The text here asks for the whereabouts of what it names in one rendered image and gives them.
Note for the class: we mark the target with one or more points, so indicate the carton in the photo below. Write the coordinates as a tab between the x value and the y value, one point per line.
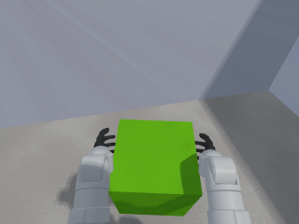
155	168

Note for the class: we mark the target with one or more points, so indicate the left robot forearm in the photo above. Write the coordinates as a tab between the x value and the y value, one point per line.
92	188

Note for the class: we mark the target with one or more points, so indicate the left robot hand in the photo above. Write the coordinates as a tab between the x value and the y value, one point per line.
101	138

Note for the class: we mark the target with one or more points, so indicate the right robot forearm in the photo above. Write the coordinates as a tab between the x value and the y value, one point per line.
225	202

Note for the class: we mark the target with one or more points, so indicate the right robot hand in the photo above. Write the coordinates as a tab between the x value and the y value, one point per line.
208	144

